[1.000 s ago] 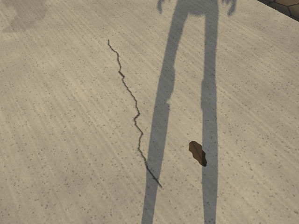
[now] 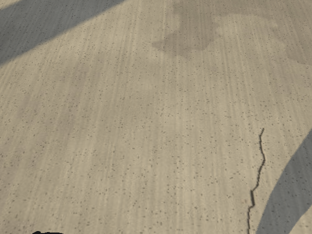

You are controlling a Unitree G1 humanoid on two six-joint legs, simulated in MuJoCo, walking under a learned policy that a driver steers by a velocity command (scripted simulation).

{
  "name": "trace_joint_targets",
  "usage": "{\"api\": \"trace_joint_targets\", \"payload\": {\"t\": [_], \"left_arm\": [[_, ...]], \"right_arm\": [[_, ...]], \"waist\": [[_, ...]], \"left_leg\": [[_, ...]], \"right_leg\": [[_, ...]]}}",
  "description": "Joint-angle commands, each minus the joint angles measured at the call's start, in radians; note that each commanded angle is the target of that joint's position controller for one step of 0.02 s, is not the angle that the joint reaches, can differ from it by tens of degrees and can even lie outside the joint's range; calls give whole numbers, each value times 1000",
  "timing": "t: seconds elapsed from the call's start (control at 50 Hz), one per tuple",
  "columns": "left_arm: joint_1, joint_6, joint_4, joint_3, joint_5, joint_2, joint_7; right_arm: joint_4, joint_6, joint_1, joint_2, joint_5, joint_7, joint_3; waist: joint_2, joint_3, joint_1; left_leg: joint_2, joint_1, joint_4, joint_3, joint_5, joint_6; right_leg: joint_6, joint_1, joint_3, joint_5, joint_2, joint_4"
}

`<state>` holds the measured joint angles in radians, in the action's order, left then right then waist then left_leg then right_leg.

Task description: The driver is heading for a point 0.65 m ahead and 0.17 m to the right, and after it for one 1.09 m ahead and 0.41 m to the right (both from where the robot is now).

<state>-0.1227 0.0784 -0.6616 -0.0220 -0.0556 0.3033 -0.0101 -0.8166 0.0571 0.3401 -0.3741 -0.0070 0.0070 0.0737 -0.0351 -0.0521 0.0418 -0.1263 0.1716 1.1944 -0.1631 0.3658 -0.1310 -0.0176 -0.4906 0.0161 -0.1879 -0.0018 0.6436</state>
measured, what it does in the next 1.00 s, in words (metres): walks ahead, turning right: left foot, then right foot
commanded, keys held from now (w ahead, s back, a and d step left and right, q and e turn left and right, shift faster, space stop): w+shift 0.16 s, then w+e+shift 0.84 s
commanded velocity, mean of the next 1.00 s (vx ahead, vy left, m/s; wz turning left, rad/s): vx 1.00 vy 0.00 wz -0.46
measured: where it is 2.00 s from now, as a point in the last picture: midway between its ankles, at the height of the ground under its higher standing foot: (252, 47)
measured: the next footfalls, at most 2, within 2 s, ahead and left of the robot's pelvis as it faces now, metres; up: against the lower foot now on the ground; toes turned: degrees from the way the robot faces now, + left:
left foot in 0.34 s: +0.52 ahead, +0.13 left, +0.00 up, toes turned +2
right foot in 0.78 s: +0.93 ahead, -0.08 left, +0.00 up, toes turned -23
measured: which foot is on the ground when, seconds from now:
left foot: up 0.00-0.32, down 0.34-0.78, up 0.80-1.00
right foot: down 0.00-0.36, up 0.38-0.76, down 0.78-1.00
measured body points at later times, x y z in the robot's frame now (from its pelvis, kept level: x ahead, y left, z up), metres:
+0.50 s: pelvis +0.47 +0.04 +0.02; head +0.50 +0.05 +0.47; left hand +0.52 +0.31 -0.12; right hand +0.57 -0.24 -0.09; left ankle +0.48 +0.13 -0.71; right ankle +0.37 -0.10 -0.60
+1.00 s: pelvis +0.93 -0.07 +0.01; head +0.95 -0.06 +0.46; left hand +1.06 +0.20 -0.12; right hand +1.01 -0.36 -0.05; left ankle +1.08 +0.08 -0.63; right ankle +0.89 -0.06 -0.71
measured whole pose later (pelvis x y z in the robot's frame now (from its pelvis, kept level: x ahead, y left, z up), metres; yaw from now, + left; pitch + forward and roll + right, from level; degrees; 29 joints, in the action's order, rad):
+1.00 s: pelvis +0.93 -0.07 +0.01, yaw -31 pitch +0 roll -1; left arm -0.44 0.03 -0.88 -0.07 -0.01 0.32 0.01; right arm -0.63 0.07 0.06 -0.22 -0.07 0.00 -0.03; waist 0.01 -0.03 -0.05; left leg 0.14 0.65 1.15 -0.12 0.32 0.07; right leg 0.20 -0.15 -0.05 -0.26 0.25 0.44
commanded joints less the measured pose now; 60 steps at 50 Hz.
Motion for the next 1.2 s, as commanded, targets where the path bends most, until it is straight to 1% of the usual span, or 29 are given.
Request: {"api": "trace_joint_targets", "payload": {"t": [0.02,0.08,0.16,0.24,0.3,0.32,0.34,0.36,0.38,0.4,0.42,0.44,0.56,0.66,0.7,0.76,0.78,0.8,0.82,0.84,0.86,0.88,0.94,1.0,1.06,1.12,1.16,1.18,1.2], "left_arm": [[-191,3,-31,-50,-3,94,9],[-279,33,-135,-31,12,50,16],[-283,57,-170,-36,25,99,23],[-335,56,-210,-41,49,140,32],[-360,47,-237,-57,49,230,27],[-345,38,-240,-62,47,248,19],[-328,34,-230,-55,47,222,18],[-352,33,-199,-29,25,70,18],[-458,28,-159,-22,89,27,21],[-350,15,-160,-37,72,95,15],[-276,8,-156,-37,61,89,22],[-259,0,-165,-34,56,65,30],[-85,-68,-91,-21,32,-17,74],[105,-61,-8,5,38,-7,108],[75,-61,-14,4,38,15,107],[-302,-64,-122,-43,34,135,82],[-497,-62,-186,-75,39,180,59],[-421,-71,-189,-99,63,226,33],[-331,-84,-139,-120,27,349,34],[-323,-87,-102,-126,33,323,23],[-295,-82,-113,-112,35,246,11],[-258,-72,-129,-99,36,202,8],[-206,-24,-122,-74,48,149,6],[-209,1,-111,-83,48,171,13],[-249,4,-113,-99,57,185,28],[-278,-1,-116,-109,60,199,26],[-257,-4,-108,-117,49,236,21],[-213,-2,-103,-121,45,265,25],[-168,11,-82,-103,42,205,27]], "right_arm": [[113,7,-86,-43,-32,22,-19],[162,-14,-154,23,-41,47,-45],[243,-18,-317,9,-43,60,-65],[280,4,-453,34,-34,87,-94],[234,11,-318,-31,-43,50,-66],[169,13,-113,-63,-48,31,-45],[114,13,67,-118,-59,9,-18],[86,22,204,-209,-76,-12,6],[110,14,155,-237,-72,-13,13],[114,11,40,-155,-55,-11,8],[113,22,-33,-66,-47,-8,-11],[96,31,-56,-34,-48,-4,-16],[-1,75,-1,60,-4,-2,-36],[-28,81,9,2,-9,-19,-29],[-25,79,40,-63,-8,-33,-20],[10,27,-37,-142,-26,-56,7],[23,12,-70,-143,-35,-46,10],[42,18,-102,-42,-38,-18,-12],[152,38,18,11,-24,-18,-35],[185,67,-55,-24,-30,-20,-45],[180,81,-109,-52,-31,-17,-45],[180,79,-133,-44,-38,-16,-46],[175,13,-123,-12,-74,-14,-60],[254,1,-290,31,-59,2,-80],[290,6,-389,52,-22,11,-91],[304,13,-401,11,-15,6,-78],[262,19,-257,-61,-15,-11,-46],[221,24,-78,-100,-14,-24,-25],[178,29,147,-162,-30,-46,3]], "waist": [[62,135,-101],[111,34,-64],[96,-59,-37],[72,-93,-53],[109,47,26],[121,154,127],[116,245,210],[-133,373,181],[-279,515,88],[-116,318,63],[-46,167,44],[-17,95,11],[-35,-30,-60],[14,-89,-72],[-19,-49,-99],[-69,154,-302],[-12,224,-367],[215,119,-284],[330,251,-124],[146,324,-174],[-8,151,-139],[-70,56,-77],[-86,-25,13],[-36,-65,-22],[32,-27,-94],[71,16,-116],[72,118,-45],[55,210,70],[17,317,176]], "left_leg": [[125,494,161,39,-110,15],[155,521,74,4,-77,28],[162,607,-161,30,-200,54],[157,282,-507,225,-396,43],[77,83,-568,233,-269,23],[57,-136,-592,220,-225,19],[148,-384,-583,144,-166,21],[433,-563,-619,-169,151,42],[608,-607,-890,-679,354,-15],[544,-461,-938,-566,394,-17],[498,-308,-927,-377,235,-18],[456,-198,-948,-251,54,-11],[352,-73,-1053,202,-418,58],[293,-73,-1098,434,-783,110],[321,-161,-966,463,-1261,134],[371,-158,-468,419,-1489,124],[339,-18,-111,404,-1228,112],[131,267,282,390,-151,128],[61,636,578,215,158,178],[98,741,539,66,89,157],[153,738,403,53,20,144],[192,668,286,59,-8,146],[253,475,89,72,24,195],[259,376,-220,138,-146,219],[204,263,-491,160,-433,198],[163,198,-634,142,-444,173],[110,25,-664,134,-296,155],[111,-169,-668,148,-221,145],[231,-420,-638,48,-27,121]], "right_leg": [[162,507,-544,-377,-294,-384],[162,394,-363,-180,-244,-432],[168,342,-163,1,-230,-557],[170,237,-63,307,-192,-686],[155,423,-31,903,-203,-402],[139,388,-24,937,-186,-157],[123,214,-21,721,-135,130],[133,25,-34,-110,-34,530],[131,-163,-122,-274,48,785],[135,-259,-116,-147,-28,796],[130,-266,-96,-62,-67,730],[119,-229,-94,-39,-95,690],[95,-278,-32,75,-143,568],[147,-135,131,290,-60,175],[178,-29,195,278,19,117],[243,385,164,129,104,100],[279,622,78,71,103,34],[317,679,-94,40,20,-30],[525,934,-612,134,-194,-105],[554,944,-843,-183,-260,-331],[486,759,-819,-276,-246,-428],[438,580,-733,-209,-209,-438],[397,227,-514,-2,-84,-446],[368,60,-405,81,3,-489],[294,118,-381,231,35,-466],[247,274,-421,376,-1,-382],[201,356,-433,600,0,-184],[176,317,-402,637,30,32],[158,166,-351,490,74,327]]}}
Keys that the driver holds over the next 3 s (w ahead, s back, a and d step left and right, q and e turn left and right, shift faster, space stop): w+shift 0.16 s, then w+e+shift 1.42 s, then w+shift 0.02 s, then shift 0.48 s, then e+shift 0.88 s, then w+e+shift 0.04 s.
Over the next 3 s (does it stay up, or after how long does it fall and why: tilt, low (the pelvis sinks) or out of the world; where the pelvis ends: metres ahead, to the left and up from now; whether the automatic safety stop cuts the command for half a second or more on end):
stays up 1.51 -0.74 0.02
